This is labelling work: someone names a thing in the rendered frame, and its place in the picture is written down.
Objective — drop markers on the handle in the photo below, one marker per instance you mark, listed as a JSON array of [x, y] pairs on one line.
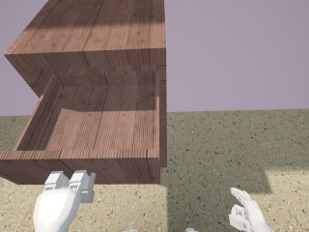
[[87, 194]]

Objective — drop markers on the drawer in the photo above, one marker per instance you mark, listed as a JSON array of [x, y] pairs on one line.
[[107, 123]]

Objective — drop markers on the right robot hand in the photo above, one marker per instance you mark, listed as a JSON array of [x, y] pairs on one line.
[[251, 213]]

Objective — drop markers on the cabinet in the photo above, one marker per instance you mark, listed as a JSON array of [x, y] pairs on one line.
[[95, 36]]

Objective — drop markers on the right robot forearm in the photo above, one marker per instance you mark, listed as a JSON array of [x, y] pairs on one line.
[[260, 227]]

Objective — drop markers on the left robot hand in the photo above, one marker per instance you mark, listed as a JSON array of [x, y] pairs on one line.
[[57, 207]]

